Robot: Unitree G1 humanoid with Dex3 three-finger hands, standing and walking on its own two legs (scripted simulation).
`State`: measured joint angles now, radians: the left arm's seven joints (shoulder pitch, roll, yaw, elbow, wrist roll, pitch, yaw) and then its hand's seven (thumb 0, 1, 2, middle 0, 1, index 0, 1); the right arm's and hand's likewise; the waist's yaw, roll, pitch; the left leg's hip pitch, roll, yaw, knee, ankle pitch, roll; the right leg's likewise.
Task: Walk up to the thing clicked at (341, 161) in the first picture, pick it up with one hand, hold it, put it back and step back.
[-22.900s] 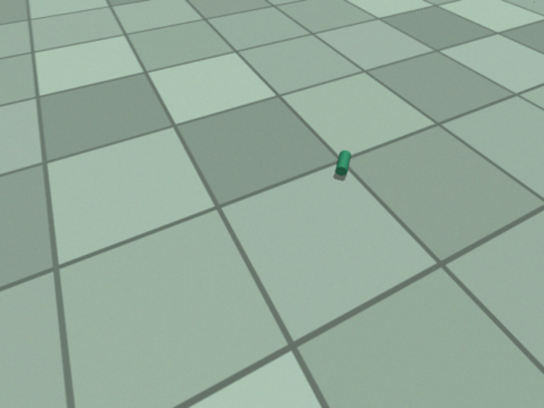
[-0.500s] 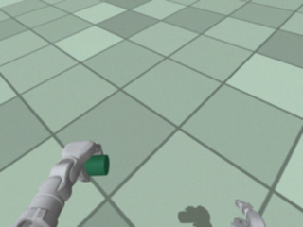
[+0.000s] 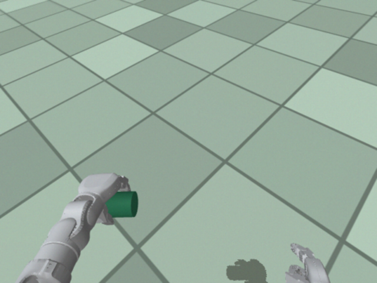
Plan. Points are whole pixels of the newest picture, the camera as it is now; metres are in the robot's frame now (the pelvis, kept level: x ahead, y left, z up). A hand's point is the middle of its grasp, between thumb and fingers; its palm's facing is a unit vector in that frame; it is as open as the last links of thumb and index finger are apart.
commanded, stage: hold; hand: left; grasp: from above
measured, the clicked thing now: (107, 204) +0.31 +0.23 -0.05
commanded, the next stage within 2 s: crouch in 0.44 s
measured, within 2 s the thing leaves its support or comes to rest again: neither
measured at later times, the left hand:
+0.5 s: hand (108, 203) +0.30 +0.22 -0.03, palm faces -0.45 -0.06 -0.89, open 9.1 cm
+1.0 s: hand (114, 217) +0.31 +0.23 -0.13, palm faces -0.44 +0.01 -0.90, open 9.1 cm
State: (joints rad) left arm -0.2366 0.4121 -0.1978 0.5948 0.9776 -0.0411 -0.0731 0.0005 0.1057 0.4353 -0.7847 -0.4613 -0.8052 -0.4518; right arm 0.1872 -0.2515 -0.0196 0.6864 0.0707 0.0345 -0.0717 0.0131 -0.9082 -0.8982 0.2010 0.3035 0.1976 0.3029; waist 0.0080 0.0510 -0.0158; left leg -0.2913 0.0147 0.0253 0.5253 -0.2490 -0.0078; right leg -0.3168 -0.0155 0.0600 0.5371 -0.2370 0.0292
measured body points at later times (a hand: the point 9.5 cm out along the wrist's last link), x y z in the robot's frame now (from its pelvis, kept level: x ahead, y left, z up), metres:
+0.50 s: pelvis +0.01 +0.00 +0.00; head +0.02 -0.03 +0.45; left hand +0.32 +0.22 +0.02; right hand +0.15 -0.26 -0.11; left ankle +0.02 +0.13 -0.73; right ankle +0.03 -0.14 -0.73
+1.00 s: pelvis -0.01 -0.01 -0.04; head +0.06 +0.00 +0.40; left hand +0.32 +0.23 -0.08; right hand +0.11 -0.28 -0.16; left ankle +0.02 +0.13 -0.73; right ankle +0.03 -0.14 -0.73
